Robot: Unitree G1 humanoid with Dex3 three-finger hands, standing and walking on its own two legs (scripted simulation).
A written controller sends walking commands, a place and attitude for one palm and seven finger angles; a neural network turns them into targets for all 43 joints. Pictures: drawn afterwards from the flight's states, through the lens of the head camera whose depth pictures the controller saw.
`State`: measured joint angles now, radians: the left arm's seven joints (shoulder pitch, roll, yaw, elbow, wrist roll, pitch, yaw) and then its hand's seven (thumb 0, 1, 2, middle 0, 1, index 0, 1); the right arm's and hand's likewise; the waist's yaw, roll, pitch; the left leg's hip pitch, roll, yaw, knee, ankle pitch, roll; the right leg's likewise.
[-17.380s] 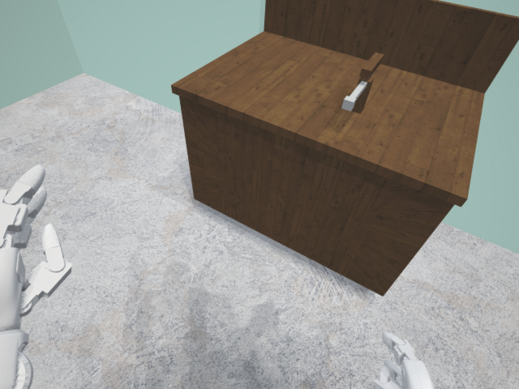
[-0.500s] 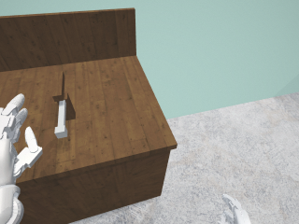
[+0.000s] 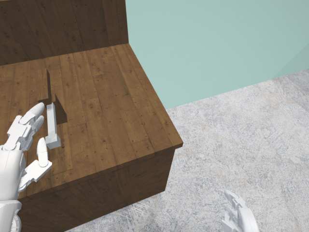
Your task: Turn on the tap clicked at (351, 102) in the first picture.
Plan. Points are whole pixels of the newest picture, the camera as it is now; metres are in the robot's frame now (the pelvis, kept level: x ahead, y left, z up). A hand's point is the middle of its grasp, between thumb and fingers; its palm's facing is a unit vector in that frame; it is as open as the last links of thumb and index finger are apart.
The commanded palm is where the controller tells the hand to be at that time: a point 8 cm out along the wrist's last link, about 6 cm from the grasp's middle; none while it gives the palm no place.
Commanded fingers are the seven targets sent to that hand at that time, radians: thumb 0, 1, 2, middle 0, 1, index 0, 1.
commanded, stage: come to a stop and stand still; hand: left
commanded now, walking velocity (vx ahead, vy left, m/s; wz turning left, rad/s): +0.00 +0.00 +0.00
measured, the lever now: (53, 141) +0.33 +0.29 +0.03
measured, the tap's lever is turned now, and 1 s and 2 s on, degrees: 0 0 0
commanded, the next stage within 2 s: look again from close up in 1.02 s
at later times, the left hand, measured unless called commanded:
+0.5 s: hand (7, 149) +0.23 +0.28 +0.17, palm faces +0.43 -0.76 -0.48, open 7.4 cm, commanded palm +0.15 +0.27 +0.18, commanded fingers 0.00 0.90 0.90 -0.20 -0.30 -0.20 -0.30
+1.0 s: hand (4, 185) +0.17 +0.25 +0.17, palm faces +0.47 -0.84 -0.28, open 7.4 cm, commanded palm +0.11 +0.28 +0.18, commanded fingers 0.00 0.90 0.90 -0.20 -0.30 -0.20 -0.30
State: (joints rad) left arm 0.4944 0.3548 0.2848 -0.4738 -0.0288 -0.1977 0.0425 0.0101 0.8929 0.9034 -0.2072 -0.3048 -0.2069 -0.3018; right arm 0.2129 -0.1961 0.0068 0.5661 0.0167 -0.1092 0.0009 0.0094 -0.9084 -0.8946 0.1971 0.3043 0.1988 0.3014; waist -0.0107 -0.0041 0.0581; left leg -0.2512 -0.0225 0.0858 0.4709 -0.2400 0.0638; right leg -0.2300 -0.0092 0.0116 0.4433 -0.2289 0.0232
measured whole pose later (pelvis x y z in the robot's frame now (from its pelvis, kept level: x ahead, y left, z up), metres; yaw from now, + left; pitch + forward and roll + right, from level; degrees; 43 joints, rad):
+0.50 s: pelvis +0.00 -0.01 +0.00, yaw +2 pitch +1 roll -1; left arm 0.25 0.48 0.42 -0.34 0.00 -0.21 0.04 0.01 0.88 0.90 -0.22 -0.31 -0.22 -0.30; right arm 0.20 -0.17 0.03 0.56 -0.01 -0.12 -0.02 0.01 -0.91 -0.89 0.20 0.30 0.20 0.30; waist 0.06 -0.04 0.04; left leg -0.27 -0.01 0.04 0.49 -0.24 0.05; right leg -0.21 0.00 -0.04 0.42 -0.22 0.00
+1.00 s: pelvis -0.04 -0.01 +0.00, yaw +3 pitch -2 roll -2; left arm 0.35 0.33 0.33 -0.41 -0.02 -0.25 0.11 0.01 0.89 0.90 -0.21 -0.31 -0.21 -0.30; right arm 0.25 -0.20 0.02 0.61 0.00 -0.18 -0.03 0.01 -0.91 -0.89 0.20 0.30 0.20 0.30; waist 0.04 -0.04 0.03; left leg -0.26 -0.03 0.02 0.47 -0.18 0.06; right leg -0.21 0.00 -0.03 0.41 -0.17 0.01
